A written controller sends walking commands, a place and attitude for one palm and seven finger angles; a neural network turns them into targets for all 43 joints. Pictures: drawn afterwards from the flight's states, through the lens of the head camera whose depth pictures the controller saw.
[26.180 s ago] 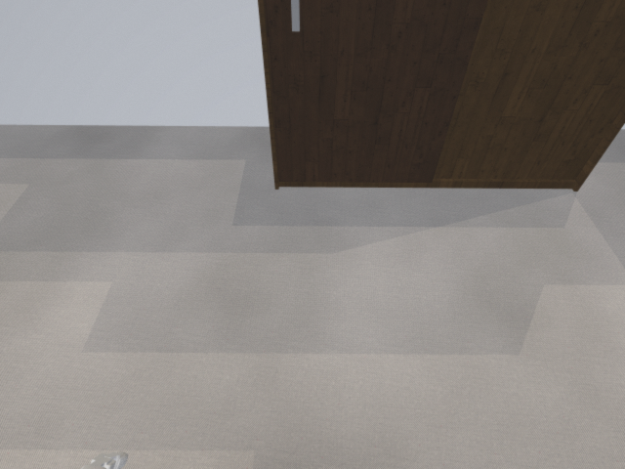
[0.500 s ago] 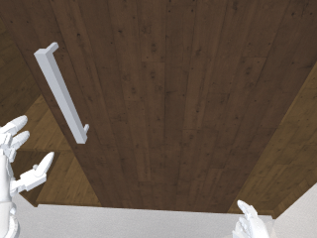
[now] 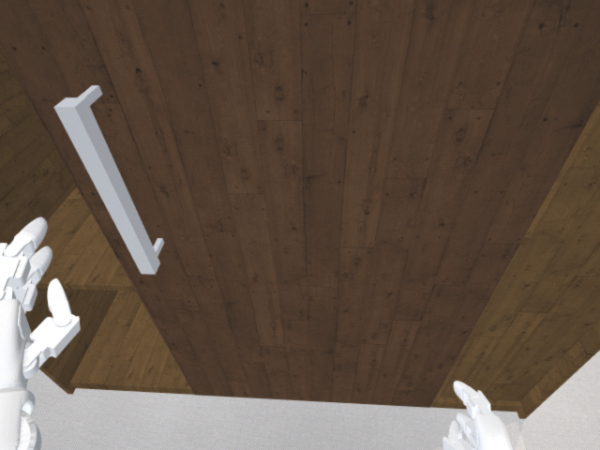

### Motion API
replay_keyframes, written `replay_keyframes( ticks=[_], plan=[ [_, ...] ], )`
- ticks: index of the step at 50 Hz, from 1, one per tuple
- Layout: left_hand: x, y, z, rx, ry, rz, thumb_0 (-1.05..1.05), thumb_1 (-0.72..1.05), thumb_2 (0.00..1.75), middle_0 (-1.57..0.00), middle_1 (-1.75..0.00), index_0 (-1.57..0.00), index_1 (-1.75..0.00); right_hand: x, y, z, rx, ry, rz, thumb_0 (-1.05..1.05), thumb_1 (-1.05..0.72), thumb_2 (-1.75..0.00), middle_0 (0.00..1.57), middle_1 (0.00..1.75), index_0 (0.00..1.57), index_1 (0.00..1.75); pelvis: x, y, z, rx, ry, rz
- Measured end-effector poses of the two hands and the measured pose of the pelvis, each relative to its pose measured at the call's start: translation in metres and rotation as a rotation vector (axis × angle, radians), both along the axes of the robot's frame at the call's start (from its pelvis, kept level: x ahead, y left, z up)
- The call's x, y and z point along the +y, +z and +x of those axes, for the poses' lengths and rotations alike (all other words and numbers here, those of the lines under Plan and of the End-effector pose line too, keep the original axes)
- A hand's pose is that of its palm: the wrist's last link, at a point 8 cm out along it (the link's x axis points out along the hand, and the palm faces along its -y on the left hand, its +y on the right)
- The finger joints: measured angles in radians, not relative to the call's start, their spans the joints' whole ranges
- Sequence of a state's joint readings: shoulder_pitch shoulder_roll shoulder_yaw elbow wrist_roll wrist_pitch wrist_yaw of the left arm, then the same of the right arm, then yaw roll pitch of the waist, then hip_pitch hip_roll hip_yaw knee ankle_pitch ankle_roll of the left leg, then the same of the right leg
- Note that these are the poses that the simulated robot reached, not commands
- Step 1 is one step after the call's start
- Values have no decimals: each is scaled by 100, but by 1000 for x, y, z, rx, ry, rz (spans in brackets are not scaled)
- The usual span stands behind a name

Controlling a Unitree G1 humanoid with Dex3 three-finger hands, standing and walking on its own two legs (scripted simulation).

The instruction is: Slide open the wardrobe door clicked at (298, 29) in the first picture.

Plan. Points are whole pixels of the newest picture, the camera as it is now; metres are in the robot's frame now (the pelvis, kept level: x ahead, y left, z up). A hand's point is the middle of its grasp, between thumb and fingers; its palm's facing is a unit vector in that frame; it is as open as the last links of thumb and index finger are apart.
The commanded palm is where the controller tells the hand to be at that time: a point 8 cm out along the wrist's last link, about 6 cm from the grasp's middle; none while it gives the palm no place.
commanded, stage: step back with the hand held close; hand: left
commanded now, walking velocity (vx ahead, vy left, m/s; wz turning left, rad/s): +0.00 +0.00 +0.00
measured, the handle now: (125, 191) +0.41 +0.33 +0.14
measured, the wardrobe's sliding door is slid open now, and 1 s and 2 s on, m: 0.44 0.44 0.44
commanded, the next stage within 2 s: stop stepping back and stand still in 0.96 s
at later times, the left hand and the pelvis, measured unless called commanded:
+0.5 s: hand (15, 354) +0.14 +0.30 +0.15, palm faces +0.43 -0.77 -0.47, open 7.4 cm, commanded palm +0.09 +0.34 +0.17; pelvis -0.05 +0.04 -0.01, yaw +0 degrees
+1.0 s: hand out of the picture +0.03 +0.33 +0.17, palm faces +0.55 -0.73 -0.40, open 7.4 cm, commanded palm -0.05 +0.36 +0.17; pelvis -0.16 +0.05 -0.03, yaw +6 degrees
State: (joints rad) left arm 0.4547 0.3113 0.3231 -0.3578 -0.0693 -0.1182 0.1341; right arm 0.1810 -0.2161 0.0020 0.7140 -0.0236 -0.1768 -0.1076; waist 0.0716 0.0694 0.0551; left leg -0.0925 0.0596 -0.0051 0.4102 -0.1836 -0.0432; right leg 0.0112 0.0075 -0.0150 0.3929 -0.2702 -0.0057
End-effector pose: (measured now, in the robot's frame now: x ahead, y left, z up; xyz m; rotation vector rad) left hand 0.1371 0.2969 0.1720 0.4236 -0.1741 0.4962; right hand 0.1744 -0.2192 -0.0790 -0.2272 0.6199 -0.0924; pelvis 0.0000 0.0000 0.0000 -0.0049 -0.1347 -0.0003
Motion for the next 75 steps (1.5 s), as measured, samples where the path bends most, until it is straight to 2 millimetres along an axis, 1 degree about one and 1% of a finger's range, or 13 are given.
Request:
replay_keyframes(
  ticks=[6, 11, 19, 29, 38, 47, 53, 57, 60, 64, 68, 71, 75],
  plan=[
    [1, 1, -1, -4, -2, 2, 1, 89, 90, -21, -30, -21, -31, 1, 1, -1, -2, 0, -1, 1, -90, -90, 20, 30, 20, 30, 1, 0, -1, -2, 0, 0],
    [12, 10, 3, -28, -13, 71, 1, 89, 90, -21, -30, -21, -31, 2, 1, -4, 26, -1, -5, 1, -90, -90, 20, 30, 20, 30, 4, -3, -9, 51, 14, -16],
    [20, -1, -10, 61, -90, 103, 1, 89, 90, -21, -30, -21, -30, 8, 2, -29, 42, -79, -23, 1, -90, -90, 20, 30, 20, 30, 25, -7, -28, 96, -5, -15],
    [52, 0, -53, -9, -30, 137, 1, 89, 90, -21, -30, -21, -31, 32, -5, -77, 78, -55, -44, 1, -90, -90, 20, 30, 20, 30, 42, -12, -68, 101, 10, -35],
    [54, -1, -100, -70, -11, 146, 1, 89, 90, -21, -30, -21, -31, 45, -14, -112, 92, -3, -52, 1, -90, -90, 20, 30, 20, 30, 44, -18, -103, 95, 46, -43],
    [65, 2, -135, -149, -13, 146, 1, 89, 90, -21, -30, -21, -31, 49, -9, -142, 49, -6, -83, 1, -90, -90, 20, 30, 21, 30, 52, -24, -143, 71, 65, -68],
    [65, 12, -189, -188, -12, 226, 1, 89, 90, -21, -30, -21, -31, 54, -9, -162, 17, 39, -74, 1, -90, -90, 20, 30, 20, 30, 48, -32, -179, 52, 113, -57],
    [76, 6, -222, -215, 0, 195, 1, 88, 90, -21, -30, -21, -31, 60, -10, -187, 35, 45, -102, 1, -90, -90, 20, 30, 20, 30, 63, -36, -202, 46, 28, -12],
    [93, -6, -228, -251, 20, 124, 1, 88, 90, -21, -30, -21, -31, 67, -11, -213, 2, 23, -111, 1, -90, -90, 20, 30, 20, 30, 73, -42, -228, 26, 26, -48],
    [101, -13, -237, -221, 27, 28, 1, 89, 90, -21, -30, -21, -30, 80, -5, -261, 33, 6, -44, 1, -90, -90, 20, 30, 20, 30, 69, -30, -259, 6, 69, -70],
    [78, 0, -277, -174, -46, 8, 2, 89, 90, -21, -30, -20, -30, 86, 8, -303, 59, 18, -17, 1, -90, -90, 20, 30, 20, 30, 66, -12, -282, 44, 79, -66],
    [65, 17, -315, -177, -100, 124, 2, 89, 90, -21, -30, -20, -30, 83, 3, -323, 65, 27, -26, 1, -90, -90, 20, 30, 21, 30, 66, -18, -307, 92, 42, -10],
    [86, 31, -343, -207, -61, 156, 1, 88, 90, -21, -30, -21, -31, 76, 0, -356, 143, -2, -62, 1, -90, -90, 20, 30, 21, 30, 75, -8, -333, 95, 39, -9]
  ],
)
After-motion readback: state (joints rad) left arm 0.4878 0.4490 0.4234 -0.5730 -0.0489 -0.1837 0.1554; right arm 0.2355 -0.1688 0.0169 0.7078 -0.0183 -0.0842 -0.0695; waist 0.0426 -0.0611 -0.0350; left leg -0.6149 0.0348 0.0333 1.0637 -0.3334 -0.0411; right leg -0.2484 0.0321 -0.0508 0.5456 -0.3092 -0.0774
